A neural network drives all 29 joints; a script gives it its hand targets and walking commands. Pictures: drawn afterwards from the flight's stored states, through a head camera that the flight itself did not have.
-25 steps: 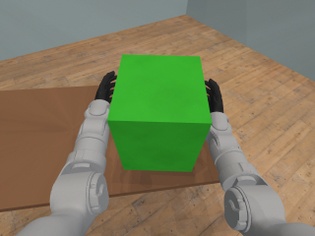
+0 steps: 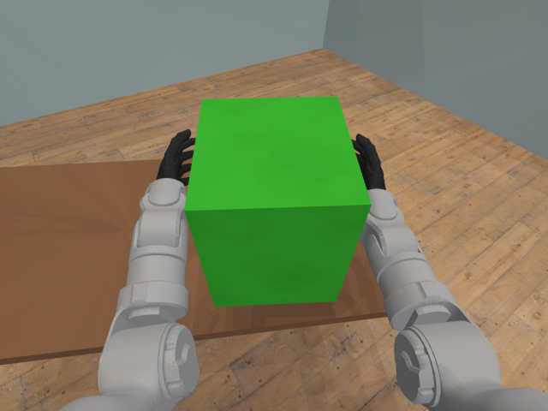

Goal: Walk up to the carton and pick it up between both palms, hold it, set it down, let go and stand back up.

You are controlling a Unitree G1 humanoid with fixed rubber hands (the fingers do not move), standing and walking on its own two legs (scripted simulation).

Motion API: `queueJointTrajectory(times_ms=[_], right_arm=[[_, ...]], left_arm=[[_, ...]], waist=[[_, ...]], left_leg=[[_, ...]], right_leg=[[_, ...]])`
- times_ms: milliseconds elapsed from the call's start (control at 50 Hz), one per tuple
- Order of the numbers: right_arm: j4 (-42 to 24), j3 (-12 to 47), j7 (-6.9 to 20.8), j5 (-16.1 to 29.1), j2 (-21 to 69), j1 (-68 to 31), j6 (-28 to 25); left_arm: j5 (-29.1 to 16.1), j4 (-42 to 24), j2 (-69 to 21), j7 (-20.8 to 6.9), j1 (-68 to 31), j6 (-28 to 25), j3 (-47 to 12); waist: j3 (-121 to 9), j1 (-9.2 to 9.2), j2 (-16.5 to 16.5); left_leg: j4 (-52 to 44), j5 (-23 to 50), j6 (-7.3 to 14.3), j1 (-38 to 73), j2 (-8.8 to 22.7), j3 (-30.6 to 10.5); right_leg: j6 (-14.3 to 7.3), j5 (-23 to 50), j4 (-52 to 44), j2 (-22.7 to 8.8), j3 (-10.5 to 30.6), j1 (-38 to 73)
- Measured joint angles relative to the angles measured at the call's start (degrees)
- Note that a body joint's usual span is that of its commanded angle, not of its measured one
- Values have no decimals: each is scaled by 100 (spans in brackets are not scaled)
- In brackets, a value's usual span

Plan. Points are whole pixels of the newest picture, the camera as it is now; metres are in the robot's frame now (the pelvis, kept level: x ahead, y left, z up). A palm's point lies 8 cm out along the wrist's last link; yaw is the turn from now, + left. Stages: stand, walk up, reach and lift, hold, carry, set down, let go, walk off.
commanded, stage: reach and lift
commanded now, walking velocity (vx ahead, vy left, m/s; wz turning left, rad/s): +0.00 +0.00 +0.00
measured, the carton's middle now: (273, 206) +0.38 +0.00 +0.11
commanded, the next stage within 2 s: hold in 1.40 s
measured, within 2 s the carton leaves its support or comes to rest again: neither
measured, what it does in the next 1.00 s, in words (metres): stands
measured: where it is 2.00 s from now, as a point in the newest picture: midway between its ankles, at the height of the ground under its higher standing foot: outside the picture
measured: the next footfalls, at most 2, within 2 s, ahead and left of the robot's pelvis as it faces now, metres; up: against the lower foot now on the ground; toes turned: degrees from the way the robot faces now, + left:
none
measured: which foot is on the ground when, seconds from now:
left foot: down 0.00-1.00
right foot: down 0.00-1.00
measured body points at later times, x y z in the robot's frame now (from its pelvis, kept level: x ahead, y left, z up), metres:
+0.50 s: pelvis +0.00 +0.00 +0.00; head -0.03 +0.03 +0.45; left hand +0.40 +0.15 +0.17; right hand +0.40 -0.15 +0.18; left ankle +0.04 +0.12 -0.75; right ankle +0.01 -0.13 -0.75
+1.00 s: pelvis +0.00 +0.00 +0.00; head -0.04 +0.02 +0.45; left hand +0.39 +0.15 +0.18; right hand +0.39 -0.14 +0.19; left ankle +0.04 +0.12 -0.75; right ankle +0.01 -0.13 -0.75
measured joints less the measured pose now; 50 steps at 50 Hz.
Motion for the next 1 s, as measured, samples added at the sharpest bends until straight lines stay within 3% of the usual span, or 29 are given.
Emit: queueJointTrajectory(times_ms=[300,480,600,760,1000], right_arm=[[-297,397,68,546,-326,-210,445],[-502,678,43,719,-414,-278,820],[-895,900,-64,885,-441,-29,886],[-1157,1050,-157,970,-502,40,1038],[-934,781,-47,890,-462,-266,1180]], left_arm=[[-157,-830,-82,350,143,696,-261],[12,-1371,-237,192,318,1084,-20],[-76,-1761,-185,164,586,1194,-192],[-149,-1984,-194,151,669,1312,-192],[-81,-1833,-173,207,324,1553,-140]], waist=[[-76,-114,24],[63,-172,36],[73,-233,77],[80,-209,77],[-18,-195,76]], left_leg=[[180,-62,9,-147,-16,-72],[139,-110,-15,115,-5,-105],[244,-187,-36,111,1,-184],[216,-159,-19,120,-26,-207],[153,-99,-15,76,-44,-201]], right_leg=[[4,-72,166,-9,-33,-121],[-8,-128,126,16,-36,146],[-14,-164,119,35,-87,219],[-4,-157,129,22,-75,212],[-13,-142,166,16,-24,110]])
